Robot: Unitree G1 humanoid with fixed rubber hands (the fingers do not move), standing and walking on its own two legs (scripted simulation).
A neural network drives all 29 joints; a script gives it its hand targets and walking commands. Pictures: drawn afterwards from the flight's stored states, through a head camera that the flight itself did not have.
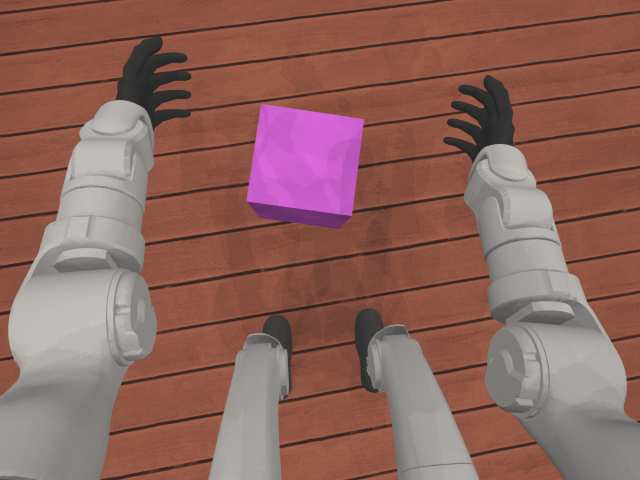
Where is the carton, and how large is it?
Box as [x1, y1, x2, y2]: [246, 104, 363, 228]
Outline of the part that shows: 261,104 246,201 260,217 339,228 351,215 363,119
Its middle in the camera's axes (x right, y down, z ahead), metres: -0.03 -0.15 +0.89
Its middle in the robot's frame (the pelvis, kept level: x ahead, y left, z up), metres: +0.56 +0.01 -0.54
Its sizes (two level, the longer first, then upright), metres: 0.210 0.200 0.250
